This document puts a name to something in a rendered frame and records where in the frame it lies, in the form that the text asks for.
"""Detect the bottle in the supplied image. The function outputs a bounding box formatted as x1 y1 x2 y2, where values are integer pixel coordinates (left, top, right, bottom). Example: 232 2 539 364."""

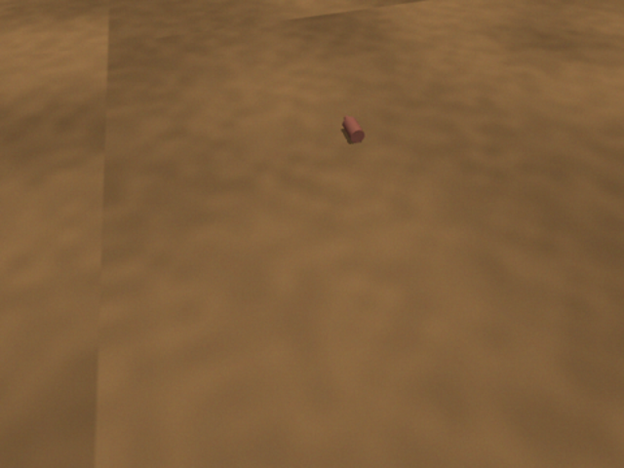
342 115 365 143

